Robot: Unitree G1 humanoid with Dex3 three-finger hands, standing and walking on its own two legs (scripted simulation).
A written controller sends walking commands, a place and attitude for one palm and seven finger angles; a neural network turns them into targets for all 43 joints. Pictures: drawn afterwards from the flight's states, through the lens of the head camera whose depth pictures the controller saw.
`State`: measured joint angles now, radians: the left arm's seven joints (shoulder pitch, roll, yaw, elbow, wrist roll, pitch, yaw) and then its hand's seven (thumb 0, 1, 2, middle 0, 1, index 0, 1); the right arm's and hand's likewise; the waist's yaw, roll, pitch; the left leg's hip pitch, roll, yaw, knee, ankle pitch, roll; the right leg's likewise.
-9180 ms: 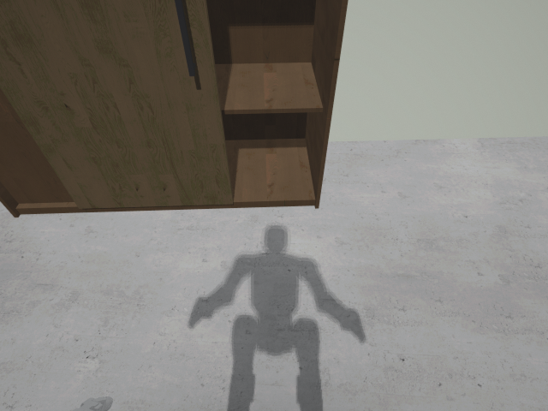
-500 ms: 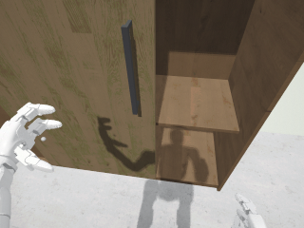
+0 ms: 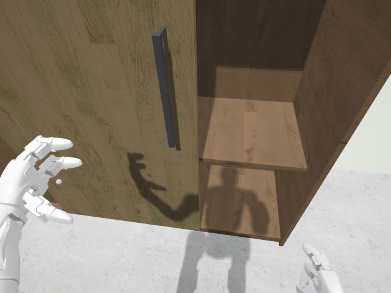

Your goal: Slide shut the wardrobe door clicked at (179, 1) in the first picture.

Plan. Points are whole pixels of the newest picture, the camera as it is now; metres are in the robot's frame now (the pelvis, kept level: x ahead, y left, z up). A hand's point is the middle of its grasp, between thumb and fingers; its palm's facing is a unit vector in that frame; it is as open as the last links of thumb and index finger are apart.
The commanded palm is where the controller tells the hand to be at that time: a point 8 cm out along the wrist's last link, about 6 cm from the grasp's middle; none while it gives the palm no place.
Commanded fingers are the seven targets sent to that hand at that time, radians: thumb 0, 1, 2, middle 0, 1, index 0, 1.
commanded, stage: move the hooked fingers beside the handle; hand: left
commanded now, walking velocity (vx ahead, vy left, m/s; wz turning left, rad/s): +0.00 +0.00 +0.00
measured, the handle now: (167, 96) +0.54 +0.12 +0.13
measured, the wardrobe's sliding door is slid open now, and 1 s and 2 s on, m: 0.41 0.41 0.41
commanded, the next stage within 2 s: none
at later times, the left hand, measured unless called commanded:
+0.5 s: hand (89, 154) +0.34 +0.25 +0.13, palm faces -0.02 -1.00 -0.03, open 14.0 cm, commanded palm +0.32 +0.29 +0.12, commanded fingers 0.00 -0.50 0.30 -0.30 -1.20 -0.30 -1.20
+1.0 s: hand (115, 134) +0.41 +0.22 +0.12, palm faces -0.04 -1.00 -0.01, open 14.0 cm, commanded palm +0.39 +0.26 +0.12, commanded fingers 0.00 -0.50 0.30 -0.30 -1.20 -0.30 -1.20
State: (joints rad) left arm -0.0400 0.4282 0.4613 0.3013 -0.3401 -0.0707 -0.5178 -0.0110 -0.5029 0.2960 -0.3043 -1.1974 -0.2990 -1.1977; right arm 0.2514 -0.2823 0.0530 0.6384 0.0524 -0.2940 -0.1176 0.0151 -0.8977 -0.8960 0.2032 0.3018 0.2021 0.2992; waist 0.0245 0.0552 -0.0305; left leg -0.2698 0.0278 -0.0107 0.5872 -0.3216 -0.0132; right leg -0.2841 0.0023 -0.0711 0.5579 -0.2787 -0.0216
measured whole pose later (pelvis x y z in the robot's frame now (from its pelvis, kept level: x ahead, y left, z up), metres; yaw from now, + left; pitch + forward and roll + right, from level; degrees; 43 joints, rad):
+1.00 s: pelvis +0.01 +0.01 +0.00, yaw -1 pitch +6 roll -1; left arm -0.51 0.40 0.35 0.72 -0.22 -0.14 -0.36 -0.01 -0.50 0.30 -0.30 -1.20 -0.30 -1.20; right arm 0.33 -0.28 0.03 0.65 0.04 -0.16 -0.07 0.01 -0.90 -0.90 0.20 0.30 0.20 0.30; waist -0.05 0.04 -0.05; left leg -0.38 0.02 0.02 0.62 -0.34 0.00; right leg -0.41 0.00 -0.04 0.59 -0.28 -0.01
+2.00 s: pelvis +0.00 +0.01 -0.01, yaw -3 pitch +10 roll -1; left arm -0.78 0.41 0.34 1.03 -0.14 -0.28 -0.25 -0.01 -0.50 0.30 -0.30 -1.20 -0.30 -1.20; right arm 0.39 -0.27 0.01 0.68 0.02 -0.04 -0.03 0.01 -0.90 -0.90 0.20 0.30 0.20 0.30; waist -0.10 0.03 -0.07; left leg -0.51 0.03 0.03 0.69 -0.36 0.00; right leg -0.53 0.01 -0.03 0.65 -0.29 -0.01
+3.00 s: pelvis +0.00 +0.01 -0.01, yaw -3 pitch +9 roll +0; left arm -0.81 0.32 0.31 1.05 -0.11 -0.28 -0.15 -0.01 -0.50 0.30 -0.30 -1.20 -0.30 -1.20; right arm 0.36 -0.25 0.02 0.66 0.02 -0.04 -0.02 0.01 -0.90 -0.90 0.20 0.30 0.20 0.30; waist -0.10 0.03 -0.07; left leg -0.49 0.03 0.03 0.69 -0.36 0.00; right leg -0.53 0.01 -0.02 0.67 -0.30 -0.01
